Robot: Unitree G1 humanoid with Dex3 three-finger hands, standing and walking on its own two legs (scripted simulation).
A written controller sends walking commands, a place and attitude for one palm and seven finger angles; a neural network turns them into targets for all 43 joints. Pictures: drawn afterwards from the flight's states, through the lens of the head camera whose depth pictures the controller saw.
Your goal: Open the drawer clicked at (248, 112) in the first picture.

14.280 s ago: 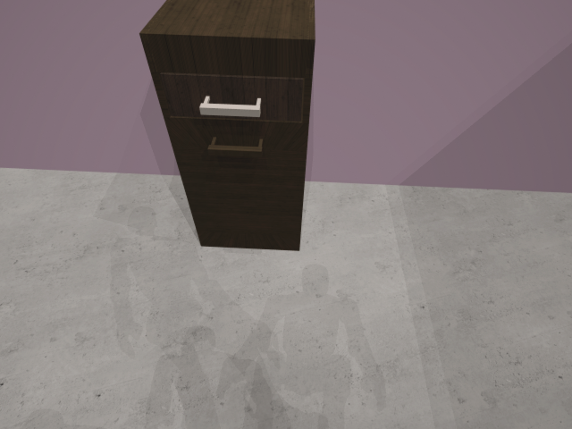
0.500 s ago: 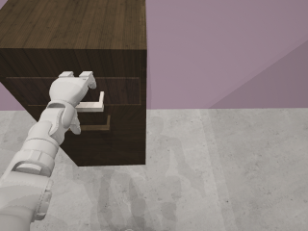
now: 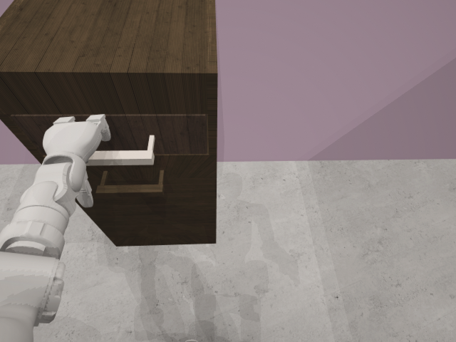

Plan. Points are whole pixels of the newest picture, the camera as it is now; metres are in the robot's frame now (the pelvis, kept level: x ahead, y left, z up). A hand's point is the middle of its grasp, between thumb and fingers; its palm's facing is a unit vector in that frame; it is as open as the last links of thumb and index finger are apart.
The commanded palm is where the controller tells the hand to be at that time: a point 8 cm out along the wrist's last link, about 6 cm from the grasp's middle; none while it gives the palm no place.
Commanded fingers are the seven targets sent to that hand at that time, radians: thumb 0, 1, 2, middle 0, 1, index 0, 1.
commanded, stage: lower the fingers behind the handle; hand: left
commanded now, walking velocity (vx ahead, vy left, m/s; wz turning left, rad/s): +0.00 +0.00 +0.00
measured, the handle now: (116, 149) +0.50 +0.24 -0.02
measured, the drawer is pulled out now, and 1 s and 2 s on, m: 0.00 0.00 0.00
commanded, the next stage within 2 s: close the thumb around the handle in 1.38 s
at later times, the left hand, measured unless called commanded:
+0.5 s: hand (104, 168) +0.45 +0.25 -0.01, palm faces -0.13 -0.04 -0.99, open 13.8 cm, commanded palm +0.44 +0.24 +0.05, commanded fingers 0.00 -0.50 0.30 -0.30 -1.20 -0.30 -1.20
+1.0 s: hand (110, 170) +0.46 +0.25 -0.04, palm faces -0.06 -0.05 -1.00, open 13.7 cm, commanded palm +0.45 +0.24 +0.02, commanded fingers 0.00 -0.50 0.30 -0.30 -1.20 -0.30 -1.20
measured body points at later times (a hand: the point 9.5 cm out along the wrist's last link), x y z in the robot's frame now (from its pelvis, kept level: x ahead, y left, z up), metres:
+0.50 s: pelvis -0.01 +0.00 -0.01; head +0.07 +0.01 +0.43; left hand +0.45 +0.25 +0.05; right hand +0.04 -0.25 -0.14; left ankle +0.00 +0.05 -0.72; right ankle -0.02 -0.09 -0.72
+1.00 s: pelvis +0.00 +0.01 -0.03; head +0.10 +0.03 +0.41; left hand +0.46 +0.25 +0.02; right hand +0.01 -0.27 -0.15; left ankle +0.00 +0.05 -0.72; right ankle -0.02 -0.09 -0.72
